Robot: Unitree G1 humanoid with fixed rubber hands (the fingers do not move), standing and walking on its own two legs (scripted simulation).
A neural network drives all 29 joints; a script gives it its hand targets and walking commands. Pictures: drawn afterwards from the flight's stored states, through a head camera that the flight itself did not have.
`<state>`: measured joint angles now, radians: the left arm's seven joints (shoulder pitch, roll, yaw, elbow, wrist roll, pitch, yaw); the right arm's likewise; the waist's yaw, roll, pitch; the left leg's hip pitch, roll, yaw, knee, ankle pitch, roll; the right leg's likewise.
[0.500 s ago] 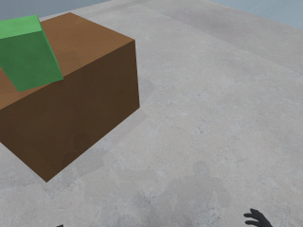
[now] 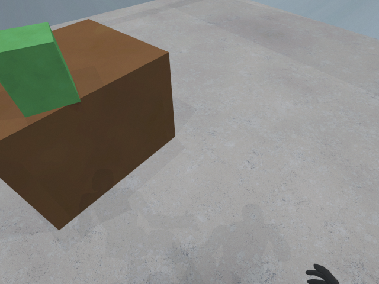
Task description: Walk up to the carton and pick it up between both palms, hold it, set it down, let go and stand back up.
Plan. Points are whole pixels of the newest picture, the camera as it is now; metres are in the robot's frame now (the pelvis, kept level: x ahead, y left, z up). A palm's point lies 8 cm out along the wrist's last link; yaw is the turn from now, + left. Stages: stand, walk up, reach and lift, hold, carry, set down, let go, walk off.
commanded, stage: stand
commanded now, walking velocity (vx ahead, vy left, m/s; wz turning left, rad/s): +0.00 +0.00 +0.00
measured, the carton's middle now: (36, 69) +0.88 +0.59 +0.02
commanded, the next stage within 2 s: none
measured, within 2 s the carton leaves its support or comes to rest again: neither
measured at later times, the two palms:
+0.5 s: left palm out of the picture +0.09 +0.29 -0.11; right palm out of the picture +0.11 -0.29 -0.09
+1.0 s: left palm out of the picture +0.09 +0.29 -0.11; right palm out of the picture +0.11 -0.29 -0.09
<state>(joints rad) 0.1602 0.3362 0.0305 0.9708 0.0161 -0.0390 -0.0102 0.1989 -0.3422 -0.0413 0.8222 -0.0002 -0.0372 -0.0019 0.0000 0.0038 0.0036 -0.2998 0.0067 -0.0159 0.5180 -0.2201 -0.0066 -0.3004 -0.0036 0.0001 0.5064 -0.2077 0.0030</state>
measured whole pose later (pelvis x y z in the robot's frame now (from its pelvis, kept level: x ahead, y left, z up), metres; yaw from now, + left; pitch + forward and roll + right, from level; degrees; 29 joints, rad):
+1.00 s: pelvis +0.00 +0.00 +0.00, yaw +0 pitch +0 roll +0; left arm 0.16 0.34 0.03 0.99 0.02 -0.04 -0.01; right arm 0.20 -0.34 -0.04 0.85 0.00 -0.04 0.00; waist 0.00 0.01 -0.01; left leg -0.28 0.01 -0.02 0.49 -0.21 -0.01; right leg -0.28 0.00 0.00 0.48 -0.20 0.00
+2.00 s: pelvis +0.00 +0.00 +0.00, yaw +0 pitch +0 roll +0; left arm 0.16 0.34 0.03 1.01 0.02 -0.04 -0.01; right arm 0.20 -0.34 -0.04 0.86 0.00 -0.04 0.00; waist 0.00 0.01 -0.02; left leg -0.28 0.01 -0.02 0.48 -0.21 -0.01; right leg -0.27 0.00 0.00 0.47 -0.19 0.00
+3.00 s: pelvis +0.01 +0.00 +0.00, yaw +0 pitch +0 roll +0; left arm 0.16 0.34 0.03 1.01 0.02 -0.04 -0.01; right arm 0.20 -0.35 -0.04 0.87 0.00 -0.04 0.00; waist 0.00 0.01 -0.02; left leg -0.27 0.01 -0.02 0.48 -0.21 -0.01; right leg -0.27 0.00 0.00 0.46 -0.19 0.00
